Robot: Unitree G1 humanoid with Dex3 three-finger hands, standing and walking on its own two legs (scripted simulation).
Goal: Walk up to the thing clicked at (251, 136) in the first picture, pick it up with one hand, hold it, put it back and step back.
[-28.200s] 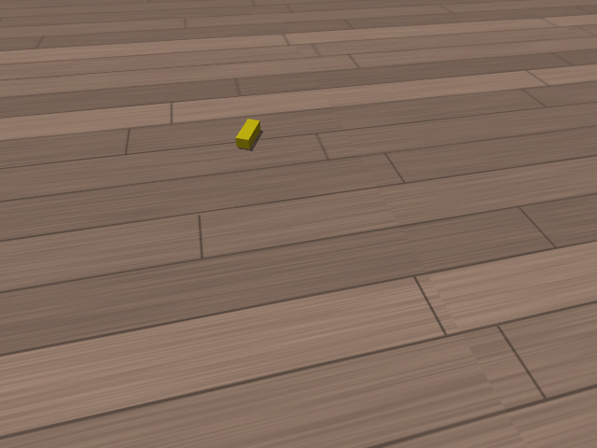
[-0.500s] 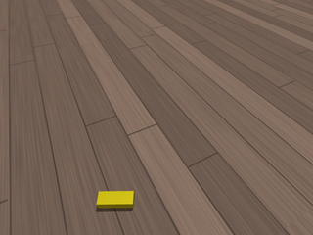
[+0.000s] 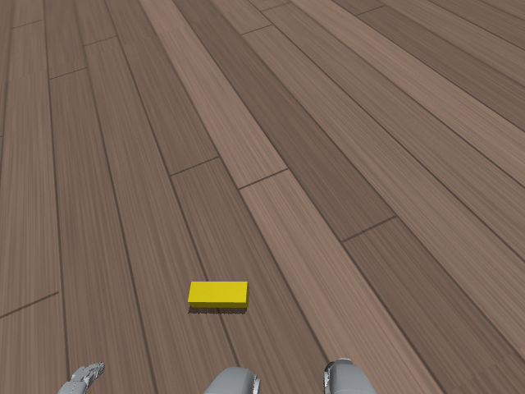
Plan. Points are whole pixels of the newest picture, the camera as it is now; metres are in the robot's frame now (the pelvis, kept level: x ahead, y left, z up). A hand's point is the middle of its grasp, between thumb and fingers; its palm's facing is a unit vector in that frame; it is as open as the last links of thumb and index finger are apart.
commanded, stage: walk up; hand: left
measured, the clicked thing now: (219, 294) +0.53 +0.24 -0.71
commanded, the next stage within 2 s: none
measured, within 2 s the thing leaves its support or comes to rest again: neither
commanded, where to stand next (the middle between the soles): +0.15 +0.01 m, yaw -3 degrees
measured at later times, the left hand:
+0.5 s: hand out of the picture +0.02 +0.32 -0.13, palm faces -0.07 -0.94 -0.35, open 7.4 cm
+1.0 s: hand (111, 372) +0.19 +0.27 -0.11, palm faces -0.10 -0.89 -0.44, open 7.4 cm
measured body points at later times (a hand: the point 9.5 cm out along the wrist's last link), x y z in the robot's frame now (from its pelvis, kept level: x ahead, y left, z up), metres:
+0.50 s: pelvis -0.01 +0.03 +0.03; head +0.00 +0.06 +0.48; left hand +0.02 +0.36 -0.11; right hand -0.02 -0.31 -0.06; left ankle -0.06 +0.16 -0.71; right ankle +0.05 -0.11 -0.66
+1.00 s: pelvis +0.09 +0.00 +0.01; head +0.12 -0.02 +0.46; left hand +0.20 +0.32 -0.08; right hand +0.14 -0.31 -0.12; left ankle +0.18 +0.14 -0.70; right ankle +0.11 -0.13 -0.71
